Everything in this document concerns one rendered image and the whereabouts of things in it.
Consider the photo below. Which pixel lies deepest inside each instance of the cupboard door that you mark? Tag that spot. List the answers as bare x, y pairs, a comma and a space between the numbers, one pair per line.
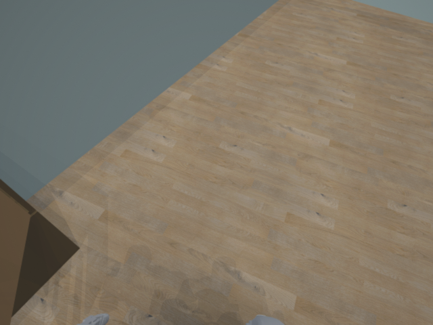
14, 223

